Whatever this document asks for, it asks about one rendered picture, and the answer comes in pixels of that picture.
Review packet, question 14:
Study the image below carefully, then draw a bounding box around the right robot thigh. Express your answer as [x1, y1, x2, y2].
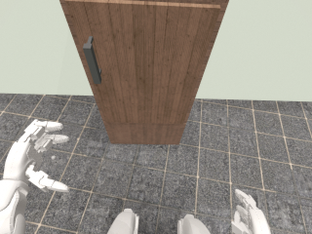
[176, 217, 211, 234]

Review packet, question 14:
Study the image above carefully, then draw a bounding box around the left robot forearm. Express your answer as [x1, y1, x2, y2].
[0, 178, 30, 234]

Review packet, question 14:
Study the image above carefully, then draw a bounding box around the handle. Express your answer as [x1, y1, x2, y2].
[83, 36, 102, 84]

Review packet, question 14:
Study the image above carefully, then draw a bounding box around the right robot hand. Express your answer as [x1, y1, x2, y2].
[231, 189, 271, 234]

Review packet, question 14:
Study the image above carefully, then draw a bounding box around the robot thigh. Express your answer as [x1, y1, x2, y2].
[107, 212, 139, 234]
[176, 217, 211, 234]

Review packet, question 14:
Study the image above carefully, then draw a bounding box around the left robot hand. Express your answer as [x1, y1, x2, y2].
[3, 119, 70, 193]

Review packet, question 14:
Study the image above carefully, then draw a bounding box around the left robot thigh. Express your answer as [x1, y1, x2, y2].
[107, 212, 139, 234]

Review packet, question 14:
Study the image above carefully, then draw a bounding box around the cupboard door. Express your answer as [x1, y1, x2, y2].
[64, 0, 221, 124]

